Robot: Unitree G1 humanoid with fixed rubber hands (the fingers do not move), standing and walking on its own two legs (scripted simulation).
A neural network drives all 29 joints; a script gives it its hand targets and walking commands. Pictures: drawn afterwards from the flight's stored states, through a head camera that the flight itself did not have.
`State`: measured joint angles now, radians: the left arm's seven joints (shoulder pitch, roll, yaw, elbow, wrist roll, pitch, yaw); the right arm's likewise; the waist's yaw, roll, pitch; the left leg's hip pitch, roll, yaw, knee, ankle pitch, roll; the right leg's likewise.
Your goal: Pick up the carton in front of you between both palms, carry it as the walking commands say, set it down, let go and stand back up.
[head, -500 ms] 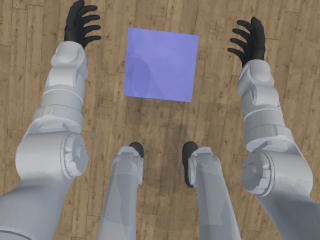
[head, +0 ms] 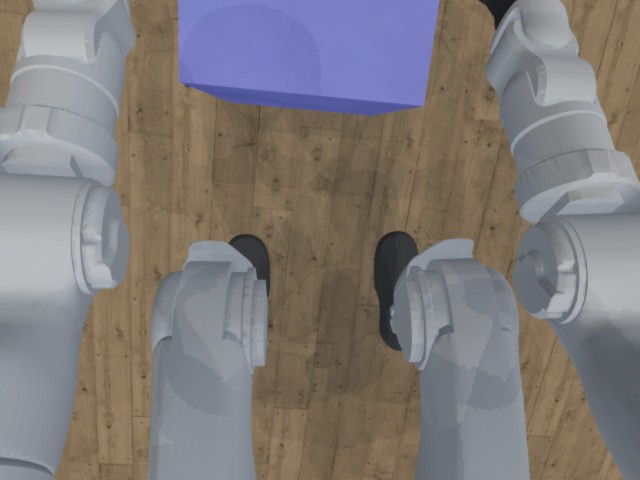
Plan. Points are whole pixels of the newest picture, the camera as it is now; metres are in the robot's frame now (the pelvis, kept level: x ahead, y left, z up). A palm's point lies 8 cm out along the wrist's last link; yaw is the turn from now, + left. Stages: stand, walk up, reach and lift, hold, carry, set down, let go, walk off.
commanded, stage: reach and lift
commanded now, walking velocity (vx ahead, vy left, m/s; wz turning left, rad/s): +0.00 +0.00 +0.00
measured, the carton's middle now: (309, 7) +0.55 +0.04 -0.27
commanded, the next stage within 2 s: none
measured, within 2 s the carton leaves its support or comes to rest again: leaves its support in 0.88 s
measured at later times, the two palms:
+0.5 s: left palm out of the picture +0.56 +0.20 -0.19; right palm (492, 2) +0.54 -0.14 -0.19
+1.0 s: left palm out of the picture +0.55 +0.18 -0.17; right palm out of the picture +0.55 -0.12 -0.16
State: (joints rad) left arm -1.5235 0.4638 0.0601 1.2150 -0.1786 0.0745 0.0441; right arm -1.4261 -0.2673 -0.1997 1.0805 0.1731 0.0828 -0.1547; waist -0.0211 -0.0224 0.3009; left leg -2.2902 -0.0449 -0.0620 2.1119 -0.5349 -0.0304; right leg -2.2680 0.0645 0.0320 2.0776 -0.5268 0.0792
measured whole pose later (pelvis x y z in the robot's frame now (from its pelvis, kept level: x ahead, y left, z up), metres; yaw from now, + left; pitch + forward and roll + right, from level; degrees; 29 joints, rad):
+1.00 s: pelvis +0.01 +0.00 -0.02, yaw +0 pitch +39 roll -2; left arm -1.40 0.32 0.09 0.99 -0.10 0.22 0.13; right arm -1.33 -0.14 -0.31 0.88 0.10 0.20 -0.21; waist 0.00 -0.05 0.25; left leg -2.29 -0.04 -0.05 2.21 -0.59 -0.03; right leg -2.27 0.11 0.06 2.18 -0.59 0.10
